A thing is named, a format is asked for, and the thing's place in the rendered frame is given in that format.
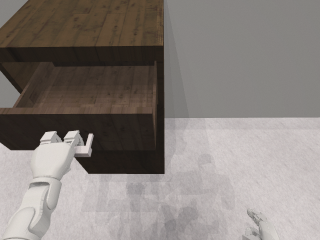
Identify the cabinet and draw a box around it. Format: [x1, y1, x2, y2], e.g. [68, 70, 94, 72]
[0, 0, 165, 174]

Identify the robot left hand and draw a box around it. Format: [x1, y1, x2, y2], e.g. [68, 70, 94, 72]
[30, 130, 85, 181]

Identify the robot right hand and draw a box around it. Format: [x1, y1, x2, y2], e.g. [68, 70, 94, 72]
[242, 208, 280, 240]

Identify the handle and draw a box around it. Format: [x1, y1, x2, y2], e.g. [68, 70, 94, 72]
[73, 133, 94, 157]

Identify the left robot forearm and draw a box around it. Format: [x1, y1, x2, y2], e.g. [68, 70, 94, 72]
[0, 176, 62, 240]

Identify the drawer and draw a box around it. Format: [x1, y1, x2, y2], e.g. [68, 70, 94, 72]
[0, 60, 158, 151]

